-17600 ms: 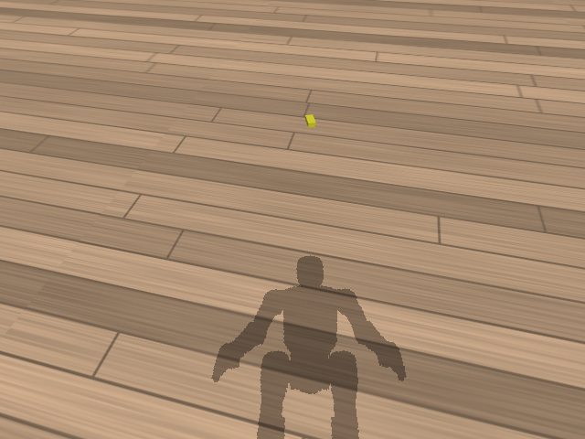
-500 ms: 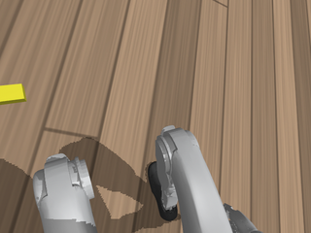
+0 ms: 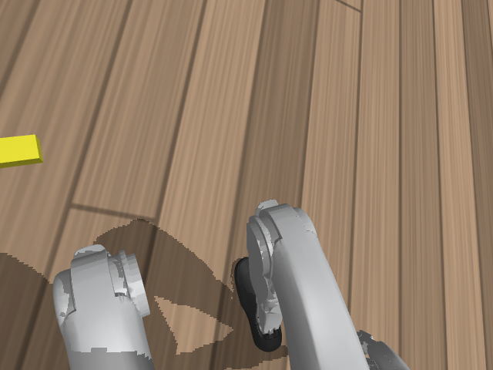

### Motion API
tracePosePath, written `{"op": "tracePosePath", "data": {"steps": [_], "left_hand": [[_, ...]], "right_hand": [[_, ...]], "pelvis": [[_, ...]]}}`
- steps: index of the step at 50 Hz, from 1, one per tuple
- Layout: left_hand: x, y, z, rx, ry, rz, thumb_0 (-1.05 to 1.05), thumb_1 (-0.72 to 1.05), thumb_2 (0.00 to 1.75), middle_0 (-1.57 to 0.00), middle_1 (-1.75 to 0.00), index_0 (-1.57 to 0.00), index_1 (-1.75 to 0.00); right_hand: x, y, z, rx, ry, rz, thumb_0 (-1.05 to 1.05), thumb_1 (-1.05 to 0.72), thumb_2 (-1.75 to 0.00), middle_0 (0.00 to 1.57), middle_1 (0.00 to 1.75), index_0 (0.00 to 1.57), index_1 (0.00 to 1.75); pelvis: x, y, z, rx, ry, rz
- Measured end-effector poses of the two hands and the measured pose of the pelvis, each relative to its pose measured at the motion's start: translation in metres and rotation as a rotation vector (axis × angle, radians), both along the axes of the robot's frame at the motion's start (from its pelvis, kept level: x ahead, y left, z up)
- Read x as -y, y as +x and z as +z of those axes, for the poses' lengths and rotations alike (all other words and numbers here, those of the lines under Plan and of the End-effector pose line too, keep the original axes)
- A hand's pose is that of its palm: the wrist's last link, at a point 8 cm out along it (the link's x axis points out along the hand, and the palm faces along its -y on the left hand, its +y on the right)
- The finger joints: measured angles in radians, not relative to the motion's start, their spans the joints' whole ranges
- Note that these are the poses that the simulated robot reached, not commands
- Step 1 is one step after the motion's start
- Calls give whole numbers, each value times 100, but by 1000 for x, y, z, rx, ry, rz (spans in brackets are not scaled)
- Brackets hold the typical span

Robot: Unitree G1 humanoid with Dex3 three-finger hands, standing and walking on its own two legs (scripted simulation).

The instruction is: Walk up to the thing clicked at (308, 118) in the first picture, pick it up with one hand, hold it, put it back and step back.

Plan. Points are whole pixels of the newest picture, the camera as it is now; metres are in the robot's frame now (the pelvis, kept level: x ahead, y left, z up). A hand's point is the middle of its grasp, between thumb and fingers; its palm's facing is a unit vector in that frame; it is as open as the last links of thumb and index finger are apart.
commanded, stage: approach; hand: left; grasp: from above
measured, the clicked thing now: (10, 152) +0.51 +0.32 -0.30
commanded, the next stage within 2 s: close in in 0.64 s
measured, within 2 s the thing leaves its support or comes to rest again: neither
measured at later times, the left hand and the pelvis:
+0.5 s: hand (3, 132) +0.50 +0.29 -0.18, palm faces -0.48 -0.06 -0.87, open 11.6 cm; pelvis +0.00 +0.00 +0.01, yaw +0 degrees
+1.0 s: hand out of the picture +0.49 +0.32 -0.19, palm faces -0.48 -0.08 -0.87, open 11.2 cm; pelvis +0.00 +0.00 +0.01, yaw -1 degrees
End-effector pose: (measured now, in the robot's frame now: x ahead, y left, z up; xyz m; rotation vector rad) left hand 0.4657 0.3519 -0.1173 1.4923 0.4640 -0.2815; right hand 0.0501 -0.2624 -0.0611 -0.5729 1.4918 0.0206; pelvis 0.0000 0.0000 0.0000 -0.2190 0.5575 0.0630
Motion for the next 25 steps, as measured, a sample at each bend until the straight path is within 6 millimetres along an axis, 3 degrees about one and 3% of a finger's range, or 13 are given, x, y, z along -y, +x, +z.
{"op": "tracePosePath", "data": {"steps": [5,16,20,25], "left_hand": [[12,12,5,18,3,-28,0,-19,72,-36,-78,-38,-78],[62,57,12,57,0,-44,0,-16,70,-38,-78,-40,-77],[69,57,8,27,13,-14,0,-15,69,-40,-76,-42,-75],[62,42,-2,-30,19,21,0,-14,68,-42,-72,-44,-71]], "right_hand": [[-1,1,1,5,-2,-8,0,-91,-90,20,30,20,30],[-2,-11,9,25,-8,-62,0,-91,-89,20,30,20,30],[-4,-22,9,16,6,-90,0,-91,-89,20,30,20,30],[-6,-31,6,-7,26,-99,0,-91,-89,20,30,20,30]], "pelvis": [[0,1,1,-10,4,3],[1,3,5,-40,3,-5],[2,2,7,-40,7,-9],[4,-1,7,-28,14,-11]]}}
